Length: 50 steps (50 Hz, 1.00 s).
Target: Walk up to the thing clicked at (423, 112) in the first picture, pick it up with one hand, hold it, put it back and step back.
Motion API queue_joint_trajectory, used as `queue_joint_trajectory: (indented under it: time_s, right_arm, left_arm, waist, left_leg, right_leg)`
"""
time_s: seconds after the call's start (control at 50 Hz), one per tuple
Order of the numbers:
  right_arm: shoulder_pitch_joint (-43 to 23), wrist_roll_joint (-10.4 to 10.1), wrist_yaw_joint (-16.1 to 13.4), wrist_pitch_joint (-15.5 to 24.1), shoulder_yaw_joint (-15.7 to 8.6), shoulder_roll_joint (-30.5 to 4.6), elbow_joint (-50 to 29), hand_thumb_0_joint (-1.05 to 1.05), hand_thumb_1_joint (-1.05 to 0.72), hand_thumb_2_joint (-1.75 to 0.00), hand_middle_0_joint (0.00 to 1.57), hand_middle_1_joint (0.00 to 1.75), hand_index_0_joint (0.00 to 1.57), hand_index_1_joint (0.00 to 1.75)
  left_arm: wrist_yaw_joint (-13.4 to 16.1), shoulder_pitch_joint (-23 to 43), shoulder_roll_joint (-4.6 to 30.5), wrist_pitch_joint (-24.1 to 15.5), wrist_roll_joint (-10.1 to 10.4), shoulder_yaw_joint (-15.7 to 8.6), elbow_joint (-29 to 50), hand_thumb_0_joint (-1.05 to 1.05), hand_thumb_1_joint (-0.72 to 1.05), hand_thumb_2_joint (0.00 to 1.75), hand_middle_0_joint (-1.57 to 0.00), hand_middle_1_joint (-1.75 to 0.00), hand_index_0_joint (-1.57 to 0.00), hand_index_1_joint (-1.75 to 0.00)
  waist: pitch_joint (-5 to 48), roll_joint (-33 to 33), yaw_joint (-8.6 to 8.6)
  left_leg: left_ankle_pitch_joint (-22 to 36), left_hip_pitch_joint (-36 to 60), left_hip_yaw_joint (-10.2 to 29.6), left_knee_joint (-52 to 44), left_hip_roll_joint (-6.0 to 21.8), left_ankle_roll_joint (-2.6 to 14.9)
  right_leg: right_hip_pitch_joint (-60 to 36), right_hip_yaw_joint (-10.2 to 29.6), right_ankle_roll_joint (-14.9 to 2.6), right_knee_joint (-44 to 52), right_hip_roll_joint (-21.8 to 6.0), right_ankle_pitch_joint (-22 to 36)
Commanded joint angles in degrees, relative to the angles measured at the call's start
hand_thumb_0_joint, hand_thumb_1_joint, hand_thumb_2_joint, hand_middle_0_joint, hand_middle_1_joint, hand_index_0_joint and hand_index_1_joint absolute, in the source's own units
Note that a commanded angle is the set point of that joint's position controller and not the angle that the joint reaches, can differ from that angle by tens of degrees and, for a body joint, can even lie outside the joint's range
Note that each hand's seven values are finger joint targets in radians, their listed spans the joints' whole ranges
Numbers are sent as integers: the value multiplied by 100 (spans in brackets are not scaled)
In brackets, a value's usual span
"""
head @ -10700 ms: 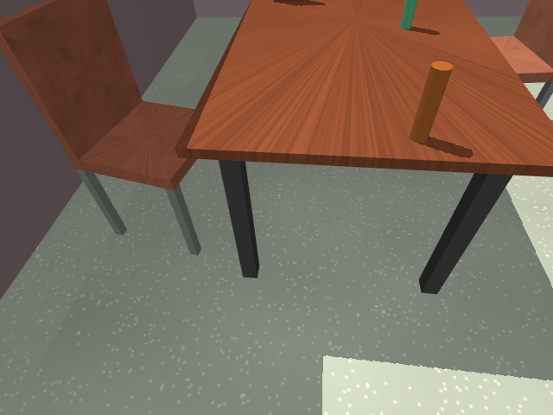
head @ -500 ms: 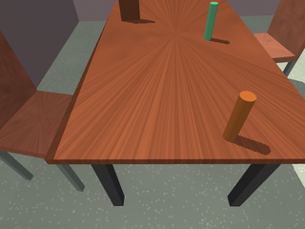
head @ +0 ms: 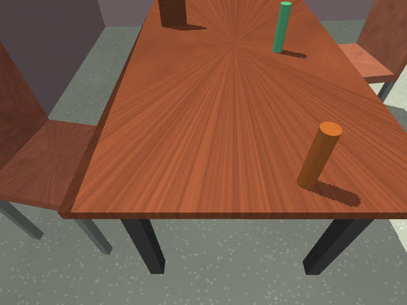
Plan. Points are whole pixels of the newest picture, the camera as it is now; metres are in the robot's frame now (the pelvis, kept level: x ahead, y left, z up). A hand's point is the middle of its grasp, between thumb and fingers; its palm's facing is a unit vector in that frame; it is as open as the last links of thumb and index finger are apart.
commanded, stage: stand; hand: right
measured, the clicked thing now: (316, 158) +0.43 -0.22 +0.05
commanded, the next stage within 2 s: rise first in 0.96 s
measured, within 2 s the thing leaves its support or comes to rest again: neither
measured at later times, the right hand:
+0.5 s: hand out of the picture +0.08 -0.25 -0.16, palm faces -0.02 +0.94 -0.34, open 7.4 cm
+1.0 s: hand out of the picture +0.08 -0.25 -0.16, palm faces -0.02 +0.94 -0.34, open 7.4 cm
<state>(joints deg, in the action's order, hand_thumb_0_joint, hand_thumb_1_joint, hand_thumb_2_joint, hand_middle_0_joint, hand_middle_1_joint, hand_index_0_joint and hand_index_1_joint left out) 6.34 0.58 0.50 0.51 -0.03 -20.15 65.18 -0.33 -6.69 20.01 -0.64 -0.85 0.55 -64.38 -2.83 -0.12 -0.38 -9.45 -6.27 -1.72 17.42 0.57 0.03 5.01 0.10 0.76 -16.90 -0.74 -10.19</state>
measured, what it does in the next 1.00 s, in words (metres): stands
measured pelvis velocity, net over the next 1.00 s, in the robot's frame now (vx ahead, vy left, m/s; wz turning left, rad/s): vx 0.01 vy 0.00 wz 0.00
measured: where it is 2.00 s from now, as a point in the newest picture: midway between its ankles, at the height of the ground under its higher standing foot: outside the picture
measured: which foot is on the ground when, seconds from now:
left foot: down 0.00-1.00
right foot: down 0.00-1.00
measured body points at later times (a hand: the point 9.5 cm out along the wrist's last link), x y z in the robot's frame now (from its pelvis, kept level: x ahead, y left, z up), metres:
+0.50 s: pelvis +0.01 +0.00 +0.00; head +0.02 +0.00 +0.45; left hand +0.08 +0.30 -0.14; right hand +0.08 -0.30 -0.13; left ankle +0.00 +0.12 -0.75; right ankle -0.01 -0.13 -0.75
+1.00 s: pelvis +0.01 +0.00 +0.00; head +0.02 +0.00 +0.45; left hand +0.08 +0.30 -0.13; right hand +0.08 -0.30 -0.13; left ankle +0.00 +0.12 -0.75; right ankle -0.01 -0.13 -0.75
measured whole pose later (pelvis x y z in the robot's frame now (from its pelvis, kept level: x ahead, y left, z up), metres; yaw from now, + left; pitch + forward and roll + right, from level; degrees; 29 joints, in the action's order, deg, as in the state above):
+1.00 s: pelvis +0.01 +0.00 +0.00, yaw +0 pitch -2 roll +0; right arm 6.3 0.5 0.3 0.3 -0.1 -20.2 64.6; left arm -0.1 -7.0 20.0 -0.7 -1.0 0.7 -64.2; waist -2.7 0.0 -0.2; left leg -10.2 -6.0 -1.5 17.7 0.3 0.2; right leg 4.4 -0.1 1.0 -16.7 -1.0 -10.8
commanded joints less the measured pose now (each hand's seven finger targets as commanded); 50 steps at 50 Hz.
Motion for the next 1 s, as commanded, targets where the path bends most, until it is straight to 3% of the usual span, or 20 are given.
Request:
queue_joint_trajectory:
  time_s: [0.0, 0.46, 0.68, 0.98]
  right_arm:
    - [-244, -17, -76, 153, -220, -1204, -334, 0, -90, -90, 20, 30, 20, 30]
    - [-234, -13, -92, 142, -217, -1201, -394, 0, -90, -90, 20, 30, 20, 30]
    - [-217, -16, -97, 142, -207, -1205, -379, 0, -90, -90, 20, 30, 20, 30]
    - [-208, 0, -91, 136, -234, -1220, -380, 0, -90, -90, 20, 30, 20, 30]
  left_arm:
    - [82, 134, 1251, -118, 34, -256, 300, 0, 90, 90, -20, -30, -20, -30]
    - [94, 108, 1213, -131, 19, -241, 318, 0, 90, 90, -20, -30, -20, -30]
    - [93, 130, 1218, -108, 25, -243, 312, 0, 90, 90, -20, -30, -20, -30]
    - [108, 101, 1223, -125, 22, -242, 333, 0, 90, 90, -20, -30, -20, -30]
  waist:
    - [427, 33, 47]
    - [469, -21, 33]
    - [366, 36, 38]
    - [441, 56, 43]
  left_leg:
    - [794, 223, 608, -223, 744, 116]
    - [1057, 299, 562, -108, 744, 139]
    - [812, 193, 608, -211, 740, 119]
    - [979, 261, 586, -154, 735, 140]
  right_leg:
    - [47, 510, -176, 230, -706, 796]
    - [30, 501, -159, 239, -737, 1150]
    - [67, 481, -157, 228, -714, 790]
    - [-10, 474, -168, 214, -742, 1036]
